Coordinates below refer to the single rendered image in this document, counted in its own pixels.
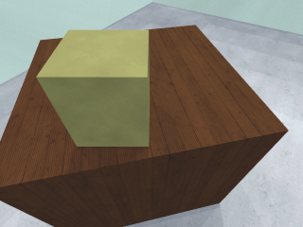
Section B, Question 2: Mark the pedestal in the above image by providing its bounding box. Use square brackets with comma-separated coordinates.
[0, 25, 288, 227]

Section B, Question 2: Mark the carton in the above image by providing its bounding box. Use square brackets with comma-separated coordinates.
[36, 29, 150, 147]

